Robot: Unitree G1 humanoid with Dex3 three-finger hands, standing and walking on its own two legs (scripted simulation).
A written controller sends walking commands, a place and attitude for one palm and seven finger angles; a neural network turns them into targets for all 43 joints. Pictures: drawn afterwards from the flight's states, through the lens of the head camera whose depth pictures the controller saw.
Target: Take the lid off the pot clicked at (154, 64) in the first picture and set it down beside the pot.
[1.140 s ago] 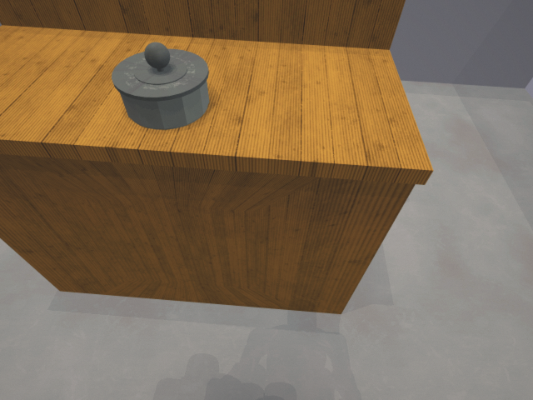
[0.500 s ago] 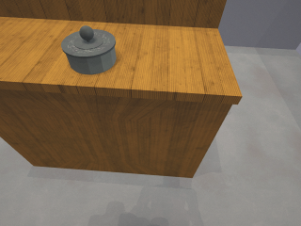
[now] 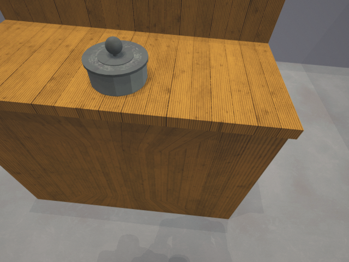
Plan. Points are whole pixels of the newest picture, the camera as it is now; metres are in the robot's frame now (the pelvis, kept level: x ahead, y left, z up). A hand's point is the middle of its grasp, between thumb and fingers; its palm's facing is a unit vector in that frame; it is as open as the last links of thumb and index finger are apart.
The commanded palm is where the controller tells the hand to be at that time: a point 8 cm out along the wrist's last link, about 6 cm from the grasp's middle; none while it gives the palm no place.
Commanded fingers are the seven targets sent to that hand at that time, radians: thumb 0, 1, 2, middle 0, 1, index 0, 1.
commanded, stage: take the last steps up to it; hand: left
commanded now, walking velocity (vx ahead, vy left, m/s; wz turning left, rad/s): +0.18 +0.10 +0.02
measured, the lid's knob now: (113, 45) +0.62 +0.21 +0.17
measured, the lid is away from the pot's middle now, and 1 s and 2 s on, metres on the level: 0.00 0.00 0.00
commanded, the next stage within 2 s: come to a stop and stand still in 0.16 s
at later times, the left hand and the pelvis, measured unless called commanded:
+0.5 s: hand (115, 235) +0.21 +0.17 -0.16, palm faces +0.07 -0.96 -0.26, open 7.3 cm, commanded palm none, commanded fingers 0.00 0.90 0.90 -0.20 -0.30 -0.20 -0.30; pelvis +0.13 -0.01 +0.00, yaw +1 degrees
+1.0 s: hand out of the picture +0.15 +0.25 -0.18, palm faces +0.05 -0.98 -0.18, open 7.4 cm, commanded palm none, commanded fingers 0.00 0.90 0.90 -0.20 -0.30 -0.20 -0.30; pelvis +0.11 +0.05 +0.01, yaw +0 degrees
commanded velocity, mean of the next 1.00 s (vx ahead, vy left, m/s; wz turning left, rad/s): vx -0.05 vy -0.02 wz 0.00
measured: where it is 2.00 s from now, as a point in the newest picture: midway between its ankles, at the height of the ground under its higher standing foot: outside the picture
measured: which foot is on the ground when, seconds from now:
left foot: down 0.00-0.32, up 0.34-0.74, down 0.76-1.00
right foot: up 0.00-0.30, down 0.32-0.76, up 0.78-1.00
